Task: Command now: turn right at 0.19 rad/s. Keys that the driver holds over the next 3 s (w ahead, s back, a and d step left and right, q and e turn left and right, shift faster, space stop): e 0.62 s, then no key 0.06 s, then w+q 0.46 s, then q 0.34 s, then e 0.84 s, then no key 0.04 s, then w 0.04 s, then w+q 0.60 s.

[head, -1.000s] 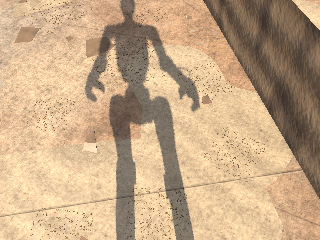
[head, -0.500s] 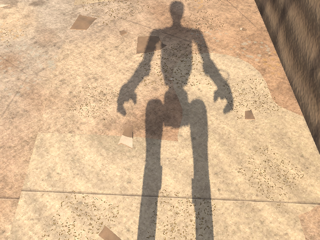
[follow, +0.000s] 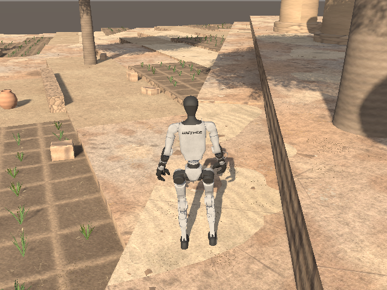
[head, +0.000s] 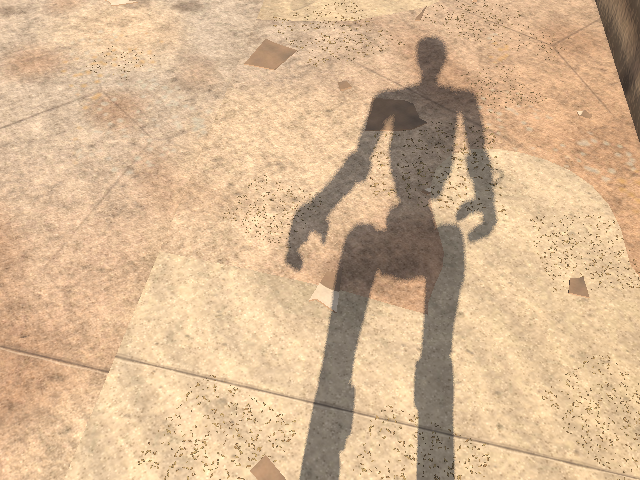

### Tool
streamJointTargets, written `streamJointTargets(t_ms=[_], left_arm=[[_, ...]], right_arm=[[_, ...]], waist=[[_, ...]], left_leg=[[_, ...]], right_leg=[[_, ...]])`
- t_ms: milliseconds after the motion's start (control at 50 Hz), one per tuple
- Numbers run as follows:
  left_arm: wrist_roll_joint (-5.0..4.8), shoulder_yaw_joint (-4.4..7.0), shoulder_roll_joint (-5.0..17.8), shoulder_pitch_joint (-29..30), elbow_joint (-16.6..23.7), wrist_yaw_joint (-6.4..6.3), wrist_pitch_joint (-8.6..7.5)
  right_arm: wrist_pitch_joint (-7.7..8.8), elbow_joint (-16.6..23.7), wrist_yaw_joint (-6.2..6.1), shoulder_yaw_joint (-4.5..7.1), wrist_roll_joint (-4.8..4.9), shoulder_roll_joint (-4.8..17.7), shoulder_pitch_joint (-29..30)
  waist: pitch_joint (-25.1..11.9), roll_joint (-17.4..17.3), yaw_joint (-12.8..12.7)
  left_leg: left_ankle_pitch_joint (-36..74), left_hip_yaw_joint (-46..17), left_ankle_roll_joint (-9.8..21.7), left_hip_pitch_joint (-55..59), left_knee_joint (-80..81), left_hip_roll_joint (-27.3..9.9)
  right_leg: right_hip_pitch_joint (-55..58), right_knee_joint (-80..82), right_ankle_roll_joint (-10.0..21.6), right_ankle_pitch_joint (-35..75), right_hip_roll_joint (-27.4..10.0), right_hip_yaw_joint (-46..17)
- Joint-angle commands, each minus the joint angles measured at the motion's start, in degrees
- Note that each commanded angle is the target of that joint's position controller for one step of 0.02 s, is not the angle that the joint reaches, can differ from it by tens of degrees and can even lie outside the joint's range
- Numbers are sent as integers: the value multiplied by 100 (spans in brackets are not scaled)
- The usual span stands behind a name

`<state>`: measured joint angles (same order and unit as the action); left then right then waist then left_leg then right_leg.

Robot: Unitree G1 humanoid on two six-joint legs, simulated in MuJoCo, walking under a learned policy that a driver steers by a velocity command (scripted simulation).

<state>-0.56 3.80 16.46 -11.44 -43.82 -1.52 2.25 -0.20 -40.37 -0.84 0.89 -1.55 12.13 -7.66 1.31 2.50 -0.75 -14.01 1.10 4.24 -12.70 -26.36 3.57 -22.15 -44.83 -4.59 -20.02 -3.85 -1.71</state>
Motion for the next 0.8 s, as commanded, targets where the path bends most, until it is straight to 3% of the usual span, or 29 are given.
streamJointTargets(t_ms=[20,100,160,180,200,220,240,260,280,300,340,400,480,540,560,580,600,620,640,660,680,740,800], left_arm=[[-58,122,683,429,519,6,-89],[-61,97,555,176,475,44,-116],[-51,95,530,-80,413,133,-130],[-12,150,763,-92,447,128,-132],[4,308,1356,-194,471,67,-139],[39,321,1341,-360,499,63,-160],[144,267,1184,-510,506,62,-242],[119,270,1162,-301,516,44,-314],[29,269,1116,-11,572,37,-338],[-53,251,1053,190,617,15,-323],[-65,244,1015,231,645,-32,-227],[-51,305,1128,174,694,-74,-115],[-45,342,1216,339,806,-20,-32],[-134,295,1090,637,929,-29,2],[-98,246,913,492,933,-45,-11],[59,131,493,157,909,-13,-27],[-13,255,821,115,1064,-34,-90],[-19,387,1231,12,928,-50,-102],[-46,444,1309,40,808,-55,-64],[-36,435,1161,-69,672,-90,4],[-10,399,1028,-32,679,-95,39],[8,176,499,184,782,-26,-43],[37,85,456,626,903,48,-207]], right_arm=[[-2,188,-39,379,51,1267,-26],[-100,163,-119,440,130,1296,56],[-183,152,-185,491,218,1280,150],[-171,144,-195,505,220,1220,48],[-107,361,-179,463,52,989,154],[-68,513,-186,438,-11,909,719],[-59,549,-155,466,44,951,848],[-70,478,-110,502,132,979,663],[-93,399,-100,520,167,979,504],[-99,375,-113,540,144,1039,439],[-65,371,-107,502,144,893,392],[-19,405,-73,463,185,824,433],[27,437,-9,505,227,973,298],[110,342,48,576,229,1025,-176],[127,328,22,646,179,1233,-345],[104,428,-40,706,70,1633,-433],[114,431,16,725,-125,1813,-343],[168,571,24,627,-90,1478,-119],[200,580,14,542,-26,1189,123],[209,623,5,510,42,1114,283],[212,595,-15,487,111,1078,305],[217,318,-49,399,156,932,-329],[174,277,-63,477,228,1265,-485]], waist=[[-88,-940,295],[-243,-788,176],[-406,-726,-48],[-446,-395,-19],[-610,866,179],[-496,1331,-220],[-618,923,-354],[-602,480,-177],[-494,218,-24],[-450,158,49],[-538,351,71],[-630,477,-38],[-574,798,-85],[-565,785,205],[-651,464,184],[-815,-973,-16],[-571,-1913,-94],[-413,-1292,-96],[-247,-951,-149],[-204,-798,-192],[-133,-856,-118],[-321,-1138,132],[-126,-1284,324]], left_leg=[[1192,-1336,984,348,826,-1791],[2596,-1344,1063,824,450,-2040],[2775,-865,699,793,11,-1850],[2035,-538,332,506,-405,-1527],[974,224,-190,-393,-1474,-757],[-1480,260,-572,-1574,-2375,43],[-2458,-298,-630,-2046,-3515,-9],[-2208,-519,-638,-2225,-3916,-152],[-1853,-554,-684,-2358,-3863,-245],[-1523,-585,-743,-2342,-3576,-331],[-1134,-433,-902,-1988,-3115,-232],[-908,-414,-969,-1570,-2189,-170],[-738,-366,-901,-847,-1254,-29],[344,-278,-715,-6,338,-10],[765,-634,-519,614,584,-510],[1798,-1958,-2,1185,784,-1879],[2088,-3250,985,664,975,-2723],[1698,-2980,1178,479,1048,-2644],[1353,-2339,952,276,985,-2246],[1033,-1867,747,261,963,-1903],[1211,-1678,758,278,949,-1804],[-778,-1556,763,585,1405,-1476],[-991,-1765,803,574,1581,-1543]], right_leg=[[-72,318,54,-370,23,78],[-108,485,176,-461,99,217],[506,1622,460,665,202,338],[886,2010,684,1847,29,-82],[1536,2039,1239,3617,-842,-1399],[1933,2388,2179,4274,-1565,-2509],[2134,2540,2483,4160,-1728,-2623],[2161,2465,2291,3931,-1482,-2255],[2140,2381,2013,3822,-1215,-1910],[2104,2378,1837,3716,-1059,-1738],[1961,2342,1753,3835,-793,-1554],[1860,2233,1716,3519,-689,-1608],[1333,2182,1654,2892,-621,-2026],[991,1877,1295,2076,-351,-2299],[536,1521,1011,1220,-101,-2154],[-222,54,625,-696,616,-1282],[-1073,-1140,367,-2015,972,-764],[-1127,-2058,256,-1703,628,-913],[-1106,-2350,196,-1272,578,-893],[-1080,-2460,107,-954,553,-831],[-1146,-2577,18,-680,564,-830],[-983,-1481,-17,-223,479,-486],[-562,-160,52,-508,324,15]])
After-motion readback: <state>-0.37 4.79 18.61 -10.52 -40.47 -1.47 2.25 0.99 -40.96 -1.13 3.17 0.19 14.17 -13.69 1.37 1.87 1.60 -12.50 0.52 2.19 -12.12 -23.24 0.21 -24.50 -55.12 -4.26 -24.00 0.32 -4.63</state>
